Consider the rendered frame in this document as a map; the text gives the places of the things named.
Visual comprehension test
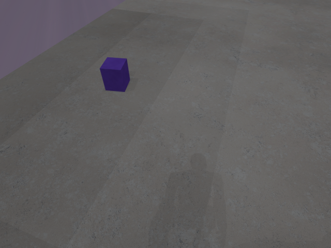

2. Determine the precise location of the carton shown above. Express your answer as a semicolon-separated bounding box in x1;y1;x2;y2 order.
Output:
100;57;130;92

